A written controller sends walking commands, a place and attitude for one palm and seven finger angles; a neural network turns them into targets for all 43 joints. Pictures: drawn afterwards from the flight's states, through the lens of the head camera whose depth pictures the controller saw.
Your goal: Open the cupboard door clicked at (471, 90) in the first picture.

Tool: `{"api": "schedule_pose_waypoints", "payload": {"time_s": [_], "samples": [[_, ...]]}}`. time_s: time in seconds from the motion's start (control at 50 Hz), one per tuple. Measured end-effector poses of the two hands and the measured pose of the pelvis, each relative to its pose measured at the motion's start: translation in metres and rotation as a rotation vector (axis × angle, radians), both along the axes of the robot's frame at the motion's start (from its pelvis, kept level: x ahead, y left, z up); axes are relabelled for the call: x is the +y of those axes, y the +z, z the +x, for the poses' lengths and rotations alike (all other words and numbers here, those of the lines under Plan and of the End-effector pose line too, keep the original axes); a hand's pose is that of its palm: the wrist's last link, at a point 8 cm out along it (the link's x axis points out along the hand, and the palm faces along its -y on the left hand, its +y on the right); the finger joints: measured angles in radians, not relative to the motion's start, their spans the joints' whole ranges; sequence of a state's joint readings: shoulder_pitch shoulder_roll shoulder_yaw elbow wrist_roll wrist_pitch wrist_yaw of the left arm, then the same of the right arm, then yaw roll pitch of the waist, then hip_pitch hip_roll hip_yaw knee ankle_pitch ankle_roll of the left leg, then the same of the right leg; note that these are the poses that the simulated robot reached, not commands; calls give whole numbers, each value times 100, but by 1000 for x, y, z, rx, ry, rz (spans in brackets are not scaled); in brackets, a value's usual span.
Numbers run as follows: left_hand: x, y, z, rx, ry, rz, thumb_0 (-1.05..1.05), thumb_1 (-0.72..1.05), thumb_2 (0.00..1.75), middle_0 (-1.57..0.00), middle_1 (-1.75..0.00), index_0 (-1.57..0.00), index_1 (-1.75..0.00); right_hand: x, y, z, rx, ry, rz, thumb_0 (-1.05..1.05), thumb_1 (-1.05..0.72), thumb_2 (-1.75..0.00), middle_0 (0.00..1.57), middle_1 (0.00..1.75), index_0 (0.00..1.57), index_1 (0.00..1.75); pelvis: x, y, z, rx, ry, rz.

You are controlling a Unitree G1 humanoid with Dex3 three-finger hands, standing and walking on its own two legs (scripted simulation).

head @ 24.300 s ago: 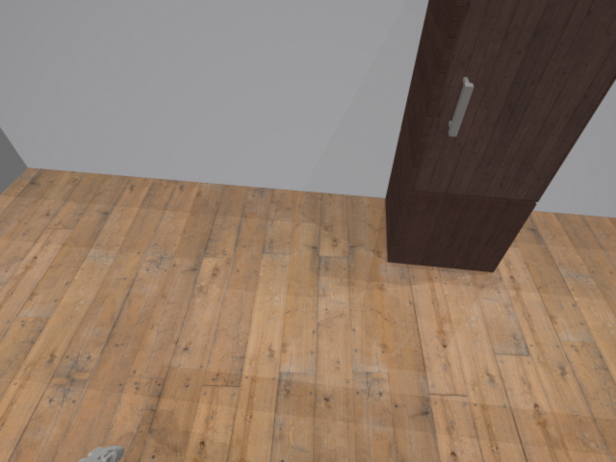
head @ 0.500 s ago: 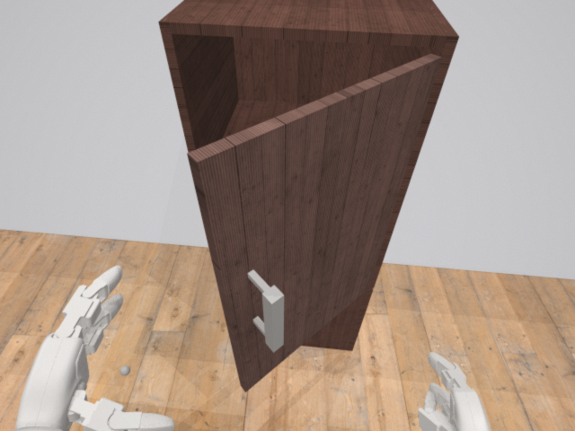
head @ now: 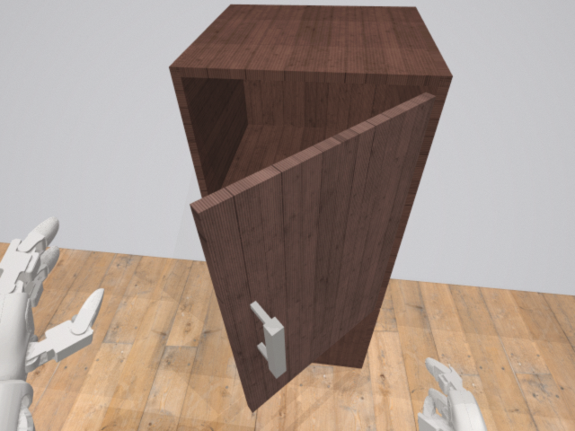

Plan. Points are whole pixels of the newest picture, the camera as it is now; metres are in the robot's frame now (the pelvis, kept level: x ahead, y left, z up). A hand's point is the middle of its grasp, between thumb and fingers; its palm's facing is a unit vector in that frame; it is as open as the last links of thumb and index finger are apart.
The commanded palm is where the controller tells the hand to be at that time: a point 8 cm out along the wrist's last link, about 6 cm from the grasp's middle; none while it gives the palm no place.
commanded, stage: draw the hand back to the body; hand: left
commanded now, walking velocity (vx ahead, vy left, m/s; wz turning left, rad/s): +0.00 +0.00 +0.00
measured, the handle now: (267, 340) +0.26 +0.07 -0.02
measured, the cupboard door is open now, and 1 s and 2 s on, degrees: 46 46 46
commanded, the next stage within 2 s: step back with the hand held close in 0.44 s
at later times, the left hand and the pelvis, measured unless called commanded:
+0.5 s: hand (84, 305) +0.19 +0.24 +0.17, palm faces +0.45 -0.80 -0.39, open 7.4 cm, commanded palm +0.14 +0.28 +0.18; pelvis +0.00 -0.02 +0.01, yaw -1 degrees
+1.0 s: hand (57, 331) +0.16 +0.26 +0.16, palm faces +0.34 -0.80 -0.50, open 7.4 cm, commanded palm +0.10 +0.30 +0.18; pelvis -0.05 +0.00 +0.00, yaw -2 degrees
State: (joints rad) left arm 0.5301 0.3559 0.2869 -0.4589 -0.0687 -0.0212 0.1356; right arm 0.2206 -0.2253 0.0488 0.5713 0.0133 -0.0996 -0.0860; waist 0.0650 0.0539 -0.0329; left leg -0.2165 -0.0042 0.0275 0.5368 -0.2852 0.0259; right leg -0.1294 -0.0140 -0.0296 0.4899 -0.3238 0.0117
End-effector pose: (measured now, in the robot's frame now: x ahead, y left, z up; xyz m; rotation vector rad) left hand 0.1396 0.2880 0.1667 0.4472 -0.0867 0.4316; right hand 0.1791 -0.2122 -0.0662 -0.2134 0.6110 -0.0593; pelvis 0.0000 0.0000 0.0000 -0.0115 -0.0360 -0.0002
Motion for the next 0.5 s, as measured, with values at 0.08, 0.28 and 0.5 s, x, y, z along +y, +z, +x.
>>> {"api": "schedule_pose_waypoints", "payload": {"time_s": [0.08, 0.28, 0.5], "samples": [[4, 15, 4, -52, 22, 24, 1, 63, 78, -20, -30, -20, -31, -6, 1, 3, 8, 1, -7, 1, -91, -90, 20, 30, 21, 30, -4, 2, 1, -10, 0, 2], [-7, 10, 9, -36, 13, -5, 1, 84, 87, -21, -30, -21, -31, -21, -1, 1, 38, -17, -6, 1, -91, -90, 20, 30, 21, 30, -13, 6, 2, -19, -7, 7], [-13, 16, 5, -51, 9, 14, 2, 88, 89, -22, -30, -21, -31, -28, -3, -3, 40, -27, -1, 1, -91, -90, 20, 30, 21, 30, -19, 7, 1, -32, -9, 7]]}}
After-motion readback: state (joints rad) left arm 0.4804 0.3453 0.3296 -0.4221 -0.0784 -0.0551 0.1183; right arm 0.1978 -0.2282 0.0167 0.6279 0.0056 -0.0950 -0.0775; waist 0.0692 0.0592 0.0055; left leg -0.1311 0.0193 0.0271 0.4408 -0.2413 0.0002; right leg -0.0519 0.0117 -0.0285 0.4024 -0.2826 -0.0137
